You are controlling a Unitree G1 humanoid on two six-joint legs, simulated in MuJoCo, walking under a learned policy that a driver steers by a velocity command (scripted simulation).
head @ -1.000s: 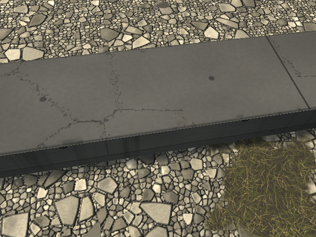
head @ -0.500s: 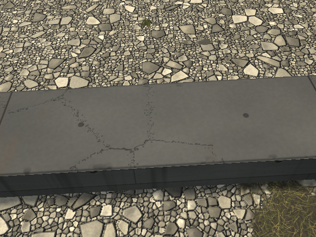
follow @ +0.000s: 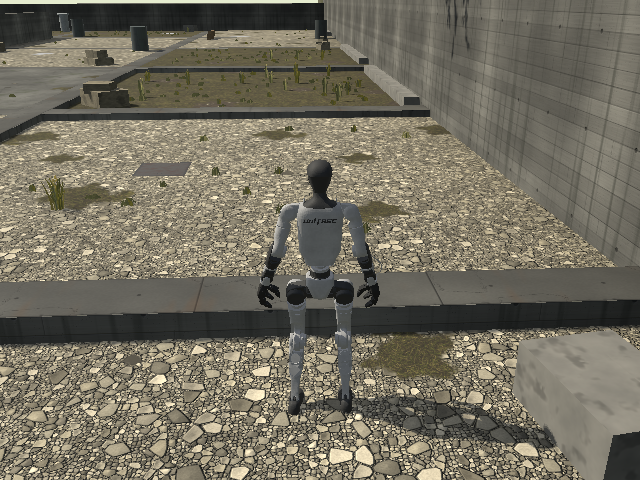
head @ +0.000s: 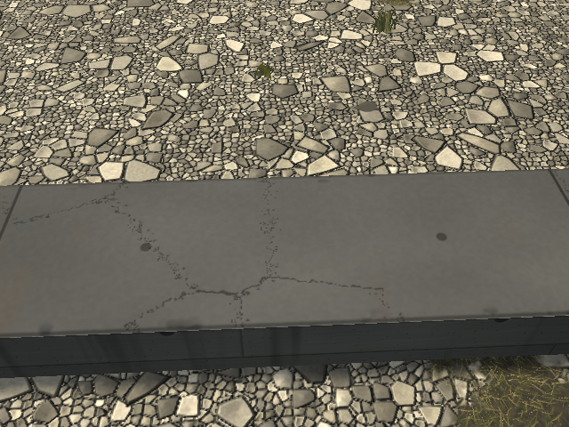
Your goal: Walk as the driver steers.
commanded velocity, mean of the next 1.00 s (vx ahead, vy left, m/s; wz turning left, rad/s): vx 0.43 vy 0.00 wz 0.00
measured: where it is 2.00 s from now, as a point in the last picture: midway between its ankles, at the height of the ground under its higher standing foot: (296, 249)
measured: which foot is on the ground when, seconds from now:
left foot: down 0.00-0.06, up 0.08-0.38, down 0.40-0.88, up 0.90-1.00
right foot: down 0.00-0.42, up 0.44-0.86, down 0.88-1.00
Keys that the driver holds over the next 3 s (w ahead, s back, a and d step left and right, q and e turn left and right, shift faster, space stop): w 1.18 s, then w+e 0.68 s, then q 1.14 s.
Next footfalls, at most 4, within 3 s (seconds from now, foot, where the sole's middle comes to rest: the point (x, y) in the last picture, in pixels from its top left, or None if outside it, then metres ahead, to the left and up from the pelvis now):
0.40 left None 0.27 0.11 -0.77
0.88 right None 0.53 -0.05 -0.77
1.40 left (235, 275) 0.85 0.16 -0.59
1.98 right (359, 209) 1.08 -0.16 -0.59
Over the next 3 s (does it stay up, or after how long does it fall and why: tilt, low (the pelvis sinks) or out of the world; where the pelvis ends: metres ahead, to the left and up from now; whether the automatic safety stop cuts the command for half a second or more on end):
stays up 1.07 -0.02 0.18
